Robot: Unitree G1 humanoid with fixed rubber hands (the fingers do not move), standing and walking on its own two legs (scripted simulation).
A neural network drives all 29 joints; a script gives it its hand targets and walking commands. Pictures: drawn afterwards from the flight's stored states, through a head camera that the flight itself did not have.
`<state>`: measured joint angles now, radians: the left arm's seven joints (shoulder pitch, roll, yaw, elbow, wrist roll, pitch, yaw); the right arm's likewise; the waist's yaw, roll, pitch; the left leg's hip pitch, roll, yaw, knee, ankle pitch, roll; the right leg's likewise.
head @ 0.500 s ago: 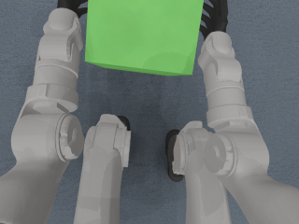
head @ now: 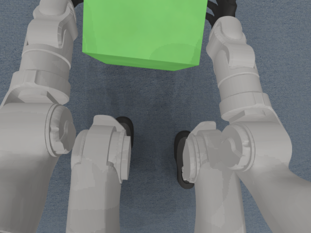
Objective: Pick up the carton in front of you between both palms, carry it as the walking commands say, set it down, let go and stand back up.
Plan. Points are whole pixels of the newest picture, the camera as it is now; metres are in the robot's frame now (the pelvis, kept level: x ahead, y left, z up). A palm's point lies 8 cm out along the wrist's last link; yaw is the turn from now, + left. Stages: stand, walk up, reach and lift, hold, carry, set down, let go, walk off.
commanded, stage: set down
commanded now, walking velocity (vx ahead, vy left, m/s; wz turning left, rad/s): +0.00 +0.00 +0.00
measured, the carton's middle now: (144, 20) +0.53 +0.08 -0.24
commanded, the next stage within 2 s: none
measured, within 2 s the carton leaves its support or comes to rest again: neither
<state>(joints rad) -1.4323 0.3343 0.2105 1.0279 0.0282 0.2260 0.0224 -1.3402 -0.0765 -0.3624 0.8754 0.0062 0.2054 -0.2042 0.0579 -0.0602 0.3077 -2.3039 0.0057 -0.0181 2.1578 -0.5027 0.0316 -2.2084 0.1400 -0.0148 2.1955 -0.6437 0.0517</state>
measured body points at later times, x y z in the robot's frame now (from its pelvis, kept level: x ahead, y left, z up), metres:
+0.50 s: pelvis -0.01 +0.00 -0.01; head +0.35 +0.05 +0.25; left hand +0.54 +0.24 -0.17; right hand +0.55 -0.08 -0.17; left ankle +0.12 +0.11 -0.34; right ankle +0.10 -0.12 -0.34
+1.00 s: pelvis +0.00 +0.00 -0.01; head +0.37 +0.05 +0.22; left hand +0.53 +0.28 -0.20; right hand +0.55 -0.12 -0.20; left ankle +0.12 +0.11 -0.34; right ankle +0.10 -0.12 -0.34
